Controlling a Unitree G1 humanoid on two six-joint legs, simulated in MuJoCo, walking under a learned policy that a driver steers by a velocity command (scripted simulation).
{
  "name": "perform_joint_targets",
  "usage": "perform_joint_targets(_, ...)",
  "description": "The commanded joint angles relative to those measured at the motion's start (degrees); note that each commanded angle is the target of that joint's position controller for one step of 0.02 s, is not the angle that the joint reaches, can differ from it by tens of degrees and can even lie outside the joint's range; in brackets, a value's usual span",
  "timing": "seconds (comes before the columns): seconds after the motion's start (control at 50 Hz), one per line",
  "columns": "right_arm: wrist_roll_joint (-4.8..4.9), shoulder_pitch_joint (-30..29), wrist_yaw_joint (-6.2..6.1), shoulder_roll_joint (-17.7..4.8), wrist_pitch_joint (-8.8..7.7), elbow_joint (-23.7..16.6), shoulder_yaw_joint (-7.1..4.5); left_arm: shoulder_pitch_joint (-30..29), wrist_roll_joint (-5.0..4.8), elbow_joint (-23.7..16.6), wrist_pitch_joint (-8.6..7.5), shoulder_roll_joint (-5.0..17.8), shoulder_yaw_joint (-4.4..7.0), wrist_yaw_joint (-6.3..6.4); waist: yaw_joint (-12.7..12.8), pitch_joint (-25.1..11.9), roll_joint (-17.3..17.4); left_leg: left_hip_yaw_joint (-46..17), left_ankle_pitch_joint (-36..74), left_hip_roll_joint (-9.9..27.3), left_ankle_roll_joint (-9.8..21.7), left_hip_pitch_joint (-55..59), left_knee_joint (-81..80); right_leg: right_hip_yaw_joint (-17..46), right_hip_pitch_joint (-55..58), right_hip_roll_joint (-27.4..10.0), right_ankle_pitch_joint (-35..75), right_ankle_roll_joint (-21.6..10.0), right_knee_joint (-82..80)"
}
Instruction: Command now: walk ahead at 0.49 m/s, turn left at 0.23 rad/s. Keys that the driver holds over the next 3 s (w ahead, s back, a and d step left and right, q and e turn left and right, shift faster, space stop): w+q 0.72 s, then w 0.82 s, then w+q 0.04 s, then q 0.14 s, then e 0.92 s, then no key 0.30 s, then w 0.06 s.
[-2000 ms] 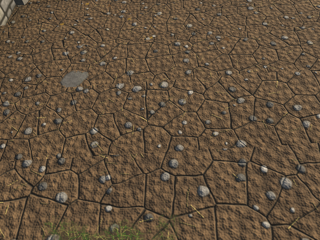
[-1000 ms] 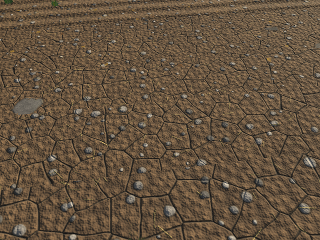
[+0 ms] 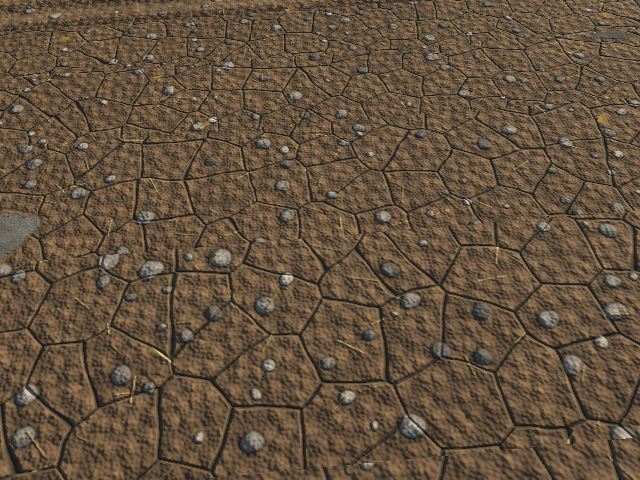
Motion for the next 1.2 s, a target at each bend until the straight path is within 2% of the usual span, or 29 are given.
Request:
perform_joint_targets(0.02, -0.42, 1.15, 1.97, -0.81, -0.53, -4.0, -0.02, -5.7, -1.03, -4.64, -1.07, 10.74, 2.11, 2.08, -2.61, -0.76, -10.56, 0.76, 9.4, 0.12, 0.98, 11.36, -14.67, 7.76, -5.14, -16.06, 33.97, -9.85, -18.01)
perform_joint_targets(0.1, -0.05, -7.15, 3.27, -1.87, 0.54, -8.19, -0.62, -0.7, -2.78, -2.22, 1.0, 11.42, 3.07, 2.29, 0.37, 4.38, -4.84, 0.82, 5.85, -1.33, 5.11, 2.58, -22.19, 4.93, 8.76, -18.94, 28.57, -7.47, -17.97)
perform_joint_targets(0.14, -0.28, -8.07, 4.42, -1.93, 0.24, -9.86, -1.06, -0.75, -2.3, -2.04, 2.03, 12.41, 3.48, 2.45, 0.13, 3.78, -5.04, 2.88, 3.63, -2.69, 6.64, 4.55, -24.96, 2.26, 12.53, -19.03, 32.79, -6.01, -15.78)
perform_joint_targets(0.2, -0.45, 10.48, 4.53, -7.59, 0.67, -5.61, -4.56, -3.23, -1.35, -3.82, 3.48, 13.47, 3.59, 2.94, -8.75, -7.01, -4.17, 6.21, 2.96, -9.04, 9.86, 32.38, -26.65, -4.27, 7.71, -13.48, 49.29, -2.48, 7.74)
perform_joint_targets(0.22, 0.38, 16.62, 3.69, -13.94, 0.95, -5.07, -6.49, -0.01, 0.04, -5.78, 2.98, 10.1, 2.4, 2.66, -8.97, -12.81, 6.26, -15.37, -3.15, 1.91, 16.51, 50.19, -30.49, -5.8, -10.42, -7.04, 29.21, 0.93, 30.92)
perform_joint_targets(0.24, 1.33, 17.44, 4.18, -15.01, 0.35, -5.65, -5.97, 0.98, 0.17, -6.62, 0.73, 6.49, 0.96, 1.33, -6.48, -19.5, 12.31, -43.18, -16.46, 10.65, 23.62, 60.33, -42.76, 5.09, -24.99, 1.67, -10.55, 1.49, 43.82)
perform_joint_targets(0.26, 0.25, 16.88, 4.06, -10.84, -0.25, -5.89, -4.83, -4.96, -2.32, -7.82, -0.92, 11.44, 2.44, 0.66, -7.99, -15.46, 8.52, -43.25, -19.93, 11.11, 20.93, 59.47, -46.58, 10.69, -32.43, -0.78, -9.2, -0.32, 46.57)
perform_joint_targets(0.28, -0.6, 13.13, 3.75, -9.79, -0.69, -6.55, -4.48, -8.74, -3.18, -9.02, -1.74, 12.29, 2.65, 0.78, -6.92, -8.84, 4.82, -36.0, -13.87, 9.93, 18.4, 52.21, -46.61, 10.28, -33.61, -3.0, -4.08, -1.45, 43.67)
perform_joint_targets(0.32, -1.26, 6.37, 3.53, -8.4, -0.86, -8.53, -3.98, -10.17, -1.14, -8.87, -1.62, 11.37, 2.87, 2.03, -2.76, -5.23, -2.35, -23.84, 3.72, 5.63, 15.47, 37.97, -45.88, 10.04, -25.9, -6.98, 2.9, -1.17, 35.21)
perform_joint_targets(0.36, -1.04, 4.48, 3.0, -7.64, -1.08, -9.3, -3.59, -9.44, -0.89, -9.15, 0.15, 11.46, 3.45, 2.37, -0.68, -5.25, -2.14, -18.71, 9.19, 2.83, 14.46, 30.76, -47.32, 10.51, -18.75, -8.25, 4.49, -0.06, 27.49)
perform_joint_targets(0.44, -0.24, 9.91, 0.81, -9.92, -0.95, -7.19, -4.22, -18.19, 0.45, -14.06, 1.56, 8.14, 2.85, 2.71, -2.49, -4.16, -1.51, -16.21, 12.19, 1.26, 15.18, 29.3, -48.96, 8.82, -20.02, -5.2, 14.54, 3.13, 15.2)
perform_joint_targets(0.48, -1.84, 11.1, 0.43, -10.71, -0.45, -7.37, -4.54, -16.09, 0.62, -13.68, 0.8, 7.88, 2.82, 1.38, -1.88, -8.13, -0.58, -15.43, 18.45, 1.54, 14.65, 29.87, -45.29, 8.71, -17.6, -4.09, 24.56, 2.83, 19.9)
perform_joint_targets(0.56, -0.28, 20.77, 0.21, -7.13, -0.97, -4.36, -3.38, -23.97, -2.39, -17.68, -0.66, 11.97, 4.21, -0.25, -4.47, -3.55, 0.37, -25.98, 3.09, 3.93, 15.01, 45.04, -42.8, 15.72, -37.56, -6.02, 21.06, 0.39, 17.82)
perform_joint_targets(0.6, 0.1, 24.1, -0.57, -7.78, -0.96, -3.19, -3.45, -27.88, -2.21, -19.59, -2.04, 12.44, 4.38, -1.6, -5.96, -1.51, 1.21, -29.7, 0.54, 5.45, 15.43, 53.24, -40.97, 17.4, -46.89, -6.08, 19.61, -0.61, 12.88)
perform_joint_targets(0.64, 0.08, 21.7, -2.33, -8.26, -0.12, -3.13, -3.41, -30.71, -0.48, -21.25, -2.35, 10.18, 3.69, -2.42, -6.11, 0.28, 2.26, -24.66, -2.24, 1.86, 14.81, 42.55, -39.2, 15.28, -38.5, -4.59, 31.21, 0.29, 4.87)
perform_joint_targets(0.78, 0.51, 20.2, -3.2, -7.69, 0.6, -2.65, -2.53, -30.2, 0.27, -24.84, -3.23, 6.52, 1.93, -4.16, -7.92, 1.74, 0.97, -24.31, -10.51, -2.81, 11.63, 27.96, -27.16, 12.64, -24.04, -2.09, 42.53, -0.26, -0.43)
perform_joint_targets(0.88, 1.58, 18.68, -4.12, -5.74, 1.73, -1.2, -2.0, -18.94, -0.9, -21.54, -2.41, 9.34, 3.33, -2.66, -6.51, 0.31, 0.67, -20.13, -5.61, -7.04, 6.83, 35.81, -8.09, 13.28, -11.08, -7.97, 51.8, 1.93, -16.1)
perform_joint_targets(0.92, 1.32, 17.91, -2.46, -5.42, 1.4, 1.39, -1.71, 1.06, -1.96, -14.23, -1.98, 11.62, 4.85, -1.53, 2.69, -5.56, -3.16, -13.31, -10.84, -9.36, 2.78, 26.94, 18.58, 11.7, 12.45, -12.26, 60.18, 0.8, -21.34)
perform_joint_targets(0.94, 0.28, 18.53, -0.99, -1.33, 0.58, 2.22, -0.64, 12.3, -1.22, -10.45, -1.65, 11.87, 4.18, -2.09, 6.43, -11.03, -10.41, -9.74, -38.88, -14.36, 0.3, 11.54, 39.45, 14.35, 31.17, -16.33, 63.77, -0.79, -9.34)
perform_joint_targets(0.96, 0.56, 30.79, 0.28, 1.87, -0.22, 2.37, 0.04, 12.99, 0.06, -7.83, -1.79, 15.01, 4.0, -2.79, -1.36, -15.92, -31.91, -12.88, -43.59, -14.43, -0.57, -7.98, 55.3, 17.2, 48.23, -17.45, 84.86, -0.66, 10.95)
perform_joint_targets(0.98, 1.83, 33.05, 0.57, -1.86, -1.12, 1.4, 0.46, 11.69, -0.8, -8.16, -0.24, 16.22, 4.61, -2.86, -0.73, -21.48, -35.61, -11.33, -40.13, -10.84, -1.99, -15.73, 61.67, 23.53, 49.81, -20.64, 78.58, -3.95, 9.12)
perform_joint_targets(1.0, 1.45, 27.37, 0.56, -3.86, -2.11, 1.22, 0.21, 11.93, 0.1, -8.86, 1.3, 11.72, 3.71, -2.57, 2.0, -21.26, -20.4, -9.87, -37.37, -8.99, -2.2, -17.78, 59.63, 23.79, 43.68, -20.45, 65.27, -7.07, 5.84)
perform_joint_targets(1.02, 3.2, 24.18, -0.3, -2.35, -2.29, -3.59, 0.84, 7.68, -1.67, -6.32, 2.24, 19.86, 5.78, -1.82, -2.87, -22.96, -16.96, -3.26, -28.85, -7.84, -2.5, -19.03, 59.6, 42.19, 36.12, -27.44, 28.27, -15.93, -7.66)
perform_joint_targets(1.04, 2.97, 16.06, -1.54, -4.41, -1.41, -4.26, 0.29, 2.75, -1.61, -8.49, 2.05, 14.19, 3.98, -1.36, -1.61, -14.76, -4.42, -0.98, -22.72, -4.3, -1.07, -20.27, 58.86, 45.26, 24.29, -27.68, 17.7, -17.73, -14.92)
perform_joint_targets(1.06, 2.78, 10.9, -2.09, -5.76, -0.69, -6.2, 0.48, -1.59, -0.37, -9.42, 0.62, 12.84, 2.85, -0.92, -2.55, -9.51, -2.95, -5.46, -18.03, -1.75, 1.04, -16.4, 50.56, 44.44, 12.91, -29.28, 18.37, -18.35, -13.67)
perform_joint_targets(1.1, 0.35, 6.01, -1.38, -4.11, -0.64, -6.59, -0.02, -4.67, -0.55, -8.0, -1.46, 5.02, 0.23, -1.05, -4.84, -0.23, -8.3, -7.87, -8.55, 0.68, 4.48, -13.09, 28.44, 27.93, 0.03, -18.4, 27.93, -9.16, -11.22)
perform_joint_targets(1.12, -1.03, 3.07, -0.72, -3.25, -1.09, -8.36, -0.17, -6.0, -0.49, -8.39, -1.22, 5.85, 0.21, -0.06, -5.79, 1.59, -8.59, -3.25, -0.67, 0.33, 3.42, -1.85, 8.74, 16.55, -9.94, -10.21, 27.63, -5.89, -16.93)
perform_joint_targets(1.16, -2.95, -2.41, -0.07, 0.0, -2.24, -9.08, 0.38, -1.69, -0.66, -7.07, -1.06, 7.31, 0.18, 1.62, -2.61, -0.31, -10.54, 1.53, 11.6, -2.72, 0.2, 9.2, -9.38, 12.14, -10.83, -7.49, 41.75, -6.55, -18.15)
perform_joint_targets(1.2, -1.39, -3.11, 1.16, 2.54, -2.07, -9.59, 1.25, 2.55, -1.89, -5.75, -0.37, 9.95, 0.91, 2.32, -1.65, -2.8, -11.03, 2.09, 12.81, -4.46, -1.01, 11.34, -19.15, 13.56, -2.33, -10.72, 49.83, -6.47, -18.24)
Next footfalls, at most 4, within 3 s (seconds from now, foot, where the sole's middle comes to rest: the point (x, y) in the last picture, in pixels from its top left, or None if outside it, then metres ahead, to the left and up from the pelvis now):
0.20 left None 0.30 0.14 -0.76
0.92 right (360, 385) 0.76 -0.01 -0.94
1.40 left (255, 317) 0.96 0.28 -0.94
1.78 right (314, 259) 1.16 0.13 -0.94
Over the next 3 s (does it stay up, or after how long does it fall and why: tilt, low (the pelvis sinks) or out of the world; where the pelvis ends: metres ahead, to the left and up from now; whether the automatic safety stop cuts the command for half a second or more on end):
stays up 1.01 0.14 -0.16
